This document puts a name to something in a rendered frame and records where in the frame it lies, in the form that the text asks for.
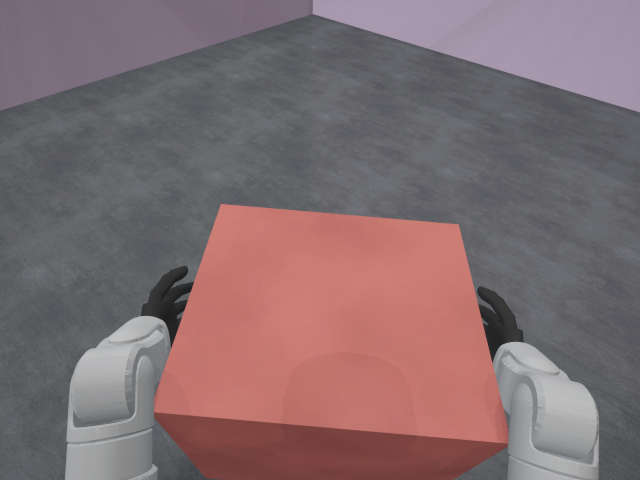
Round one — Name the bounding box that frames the carton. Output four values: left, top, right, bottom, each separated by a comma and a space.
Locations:
154, 204, 509, 480

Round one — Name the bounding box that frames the robot right hand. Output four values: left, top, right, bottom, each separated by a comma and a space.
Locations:
477, 286, 524, 363

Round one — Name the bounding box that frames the robot right forearm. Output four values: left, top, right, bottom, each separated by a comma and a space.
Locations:
493, 342, 599, 480

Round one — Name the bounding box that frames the robot left forearm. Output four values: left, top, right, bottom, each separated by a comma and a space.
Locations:
65, 316, 171, 480

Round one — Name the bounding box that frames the robot left hand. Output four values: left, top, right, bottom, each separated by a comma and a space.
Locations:
141, 266, 194, 348

